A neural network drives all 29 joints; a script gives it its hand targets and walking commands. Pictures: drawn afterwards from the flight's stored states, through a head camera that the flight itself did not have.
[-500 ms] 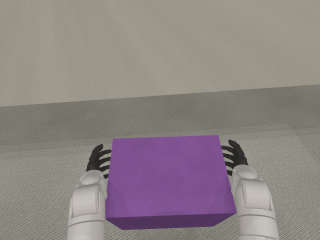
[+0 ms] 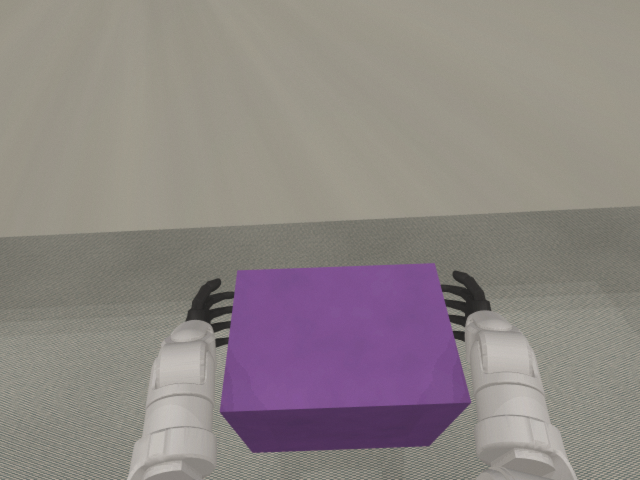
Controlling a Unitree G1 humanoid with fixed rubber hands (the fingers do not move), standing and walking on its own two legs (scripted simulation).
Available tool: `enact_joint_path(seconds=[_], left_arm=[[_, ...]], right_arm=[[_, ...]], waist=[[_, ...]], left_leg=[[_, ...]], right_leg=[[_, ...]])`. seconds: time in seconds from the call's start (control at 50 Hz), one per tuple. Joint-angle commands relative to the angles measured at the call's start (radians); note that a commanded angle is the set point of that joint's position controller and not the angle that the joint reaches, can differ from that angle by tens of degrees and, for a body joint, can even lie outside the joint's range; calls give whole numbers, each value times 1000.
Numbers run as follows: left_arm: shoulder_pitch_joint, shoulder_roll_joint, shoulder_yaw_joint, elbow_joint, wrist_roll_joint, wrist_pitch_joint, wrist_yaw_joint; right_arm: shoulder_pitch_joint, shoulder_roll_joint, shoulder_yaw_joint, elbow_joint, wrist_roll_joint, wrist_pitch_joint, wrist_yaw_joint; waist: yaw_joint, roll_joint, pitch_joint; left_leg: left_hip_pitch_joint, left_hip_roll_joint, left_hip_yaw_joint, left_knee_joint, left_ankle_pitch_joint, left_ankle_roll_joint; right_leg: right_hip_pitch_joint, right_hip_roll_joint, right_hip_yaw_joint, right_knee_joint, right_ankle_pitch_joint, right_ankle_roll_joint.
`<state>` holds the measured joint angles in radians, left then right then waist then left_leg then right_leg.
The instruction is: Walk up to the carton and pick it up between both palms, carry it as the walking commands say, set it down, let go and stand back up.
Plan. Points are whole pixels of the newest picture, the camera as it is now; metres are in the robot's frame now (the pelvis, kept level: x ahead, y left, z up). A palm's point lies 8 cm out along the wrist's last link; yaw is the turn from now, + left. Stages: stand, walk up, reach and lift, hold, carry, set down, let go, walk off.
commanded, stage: hold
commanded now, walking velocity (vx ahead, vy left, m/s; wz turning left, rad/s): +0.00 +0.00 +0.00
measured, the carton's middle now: (338, 363) +0.31 -0.02 -0.05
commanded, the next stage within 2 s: set down in 0.10 s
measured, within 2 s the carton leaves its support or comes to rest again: neither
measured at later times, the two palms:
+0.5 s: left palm (208, 349) +0.31 +0.17 +0.00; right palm (467, 345) +0.29 -0.19 +0.00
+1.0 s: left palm (226, 368) +0.33 +0.16 -0.09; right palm (456, 369) +0.31 -0.20 -0.09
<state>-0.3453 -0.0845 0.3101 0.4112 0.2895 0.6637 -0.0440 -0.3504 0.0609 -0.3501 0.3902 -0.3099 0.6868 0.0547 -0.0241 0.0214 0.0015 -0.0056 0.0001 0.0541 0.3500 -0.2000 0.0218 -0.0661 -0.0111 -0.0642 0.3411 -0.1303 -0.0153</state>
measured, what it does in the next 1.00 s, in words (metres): stands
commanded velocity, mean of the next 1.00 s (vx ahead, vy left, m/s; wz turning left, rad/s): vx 0.00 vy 0.00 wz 0.00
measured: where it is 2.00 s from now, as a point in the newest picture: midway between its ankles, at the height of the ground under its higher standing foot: outside the picture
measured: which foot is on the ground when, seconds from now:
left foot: down 0.00-1.00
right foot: down 0.00-1.00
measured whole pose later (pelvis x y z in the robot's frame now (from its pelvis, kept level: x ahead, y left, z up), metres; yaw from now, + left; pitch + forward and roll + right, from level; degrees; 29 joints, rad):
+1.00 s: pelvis -0.02 +0.01 -0.04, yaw +0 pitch +18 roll +0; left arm -0.47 -0.11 0.42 0.47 0.28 0.35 -0.05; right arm -0.44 0.08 -0.46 0.40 -0.29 0.38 0.09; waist -0.06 0.03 -0.01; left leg -0.76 -0.02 0.06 0.73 -0.28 0.04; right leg -0.81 -0.04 -0.05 0.70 -0.20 -0.01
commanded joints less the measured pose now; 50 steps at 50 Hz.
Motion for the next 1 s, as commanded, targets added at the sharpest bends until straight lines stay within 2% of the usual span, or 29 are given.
enact_joint_path(seconds=[0.0,0.08,0.1,0.16,0.2,0.22,0.3,0.46,0.7,0.84,0.98], left_arm=[[-547,-844,-490,-22,-250,-43,-304],[-475,-819,-521,-82,-248,-45,-322],[-486,-878,-536,-156,-274,-44,-336],[-443,-828,-507,-124,-244,-45,-335],[-428,-811,-492,-114,-222,-57,-333],[-423,-812,-488,-109,-215,-65,-331],[-413,-823,-491,-102,-202,-100,-322],[-385,-826,-491,-66,-178,-168,-288],[-406,-825,-469,33,-164,-287,-246],[-504,-823,-442,61,-154,-339,-249],[-652,-850,-440,84,-170,-335,-286]], right_arm=[[-528,894,503,-7,263,-23,284],[-470,895,534,-99,262,-14,267],[-438,918,587,-165,280,-23,267],[-382,886,571,-163,273,-22,253],[-390,870,575,-179,274,-32,251],[-392,863,576,-184,270,-39,250],[-378,846,572,-175,255,-74,252],[-341,815,541,-109,229,-152,261],[-382,753,464,-27,184,-280,281],[-476,779,458,21,176,-330,295],[-603,813,463,39,185,-335,310]], waist=[[10,-47,-159],[8,-37,-169],[-70,-60,-255],[-54,-23,-215],[-33,-16,-205],[-32,-21,-205],[-36,-30,-232],[-34,-13,-283],[-59,3,-402],[-40,-2,-515],[-45,1,-660]], left_leg=[[-92,-55,-117,-104,-31,32],[-61,-56,-116,-116,70,30],[-112,-70,-152,-99,109,35],[-154,-78,-152,-104,86,31],[-176,-81,-151,-100,62,30],[-185,-81,-153,-95,55,31],[-188,-83,-158,-67,76,28],[-217,-79,-168,-2,182,15],[-338,-77,-172,132,296,1],[-450,-85,-151,236,253,2],[-596,-97,-125,344,157,4]], right_leg=[[92,58,119,-85,-32,12],[105,52,120,-109,63,23],[200,69,119,-74,174,3],[203,62,126,-71,179,7],[203,65,126,-63,151,9],[202,66,126,-57,146,9],[178,73,125,-27,167,9],[103,86,125,41,237,0],[-137,90,116,183,282,-11],[-302,96,99,298,237,-15],[-420,98,86,402,165,-21]])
